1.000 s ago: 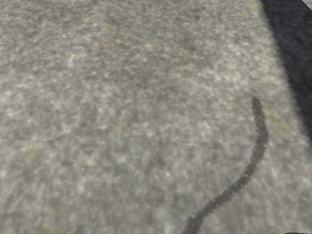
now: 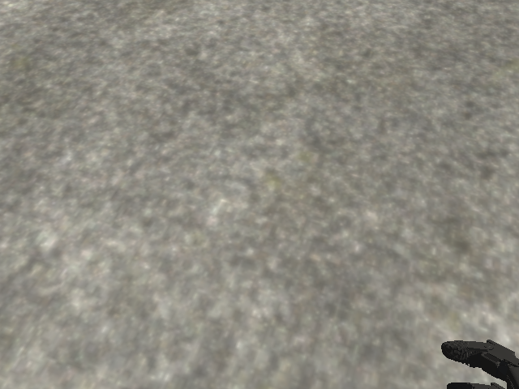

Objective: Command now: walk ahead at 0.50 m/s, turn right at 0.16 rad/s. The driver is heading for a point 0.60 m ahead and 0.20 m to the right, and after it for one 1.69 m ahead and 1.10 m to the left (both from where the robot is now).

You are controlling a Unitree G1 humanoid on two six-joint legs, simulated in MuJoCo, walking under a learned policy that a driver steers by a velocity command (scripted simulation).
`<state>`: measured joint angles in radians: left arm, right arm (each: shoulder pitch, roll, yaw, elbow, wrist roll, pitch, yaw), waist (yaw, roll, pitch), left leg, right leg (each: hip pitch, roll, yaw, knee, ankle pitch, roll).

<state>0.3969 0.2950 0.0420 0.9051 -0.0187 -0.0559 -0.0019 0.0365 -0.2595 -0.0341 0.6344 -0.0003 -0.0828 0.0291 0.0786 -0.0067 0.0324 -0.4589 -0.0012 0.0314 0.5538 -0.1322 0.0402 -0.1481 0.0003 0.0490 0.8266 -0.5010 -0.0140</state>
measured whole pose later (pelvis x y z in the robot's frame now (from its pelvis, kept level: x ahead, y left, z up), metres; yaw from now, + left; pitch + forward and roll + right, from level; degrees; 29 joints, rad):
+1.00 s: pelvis +0.57 -0.10 +0.00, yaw -22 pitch +2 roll -1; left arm 0.34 0.31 0.07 0.79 0.00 -0.04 0.01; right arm 0.09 -0.28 -0.04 0.72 0.01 -0.10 0.04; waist 0.05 0.00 0.01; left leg -0.49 -0.02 0.02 0.52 -0.08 0.06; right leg 0.00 0.05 0.07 0.49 -0.48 -0.05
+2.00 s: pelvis +1.10 -0.18 -0.01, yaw +12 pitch +2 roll -2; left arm 0.34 0.32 0.08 0.85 -0.03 -0.05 0.01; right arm 0.06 -0.28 -0.05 0.58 0.02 -0.02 0.06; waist 0.08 0.03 0.05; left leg -0.53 0.03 0.04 0.59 -0.11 0.09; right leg 0.09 -0.05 -0.23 0.39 -0.46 0.05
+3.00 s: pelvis +1.58 +0.06 -0.01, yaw +48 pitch +2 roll -2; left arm 0.34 0.32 0.08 0.85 -0.03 -0.05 0.01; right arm 0.07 -0.28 -0.06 0.57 0.02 -0.02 0.05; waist 0.07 0.02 0.05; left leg -0.52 0.02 0.04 0.59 -0.12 0.10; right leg 0.09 -0.07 -0.25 0.41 -0.46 0.06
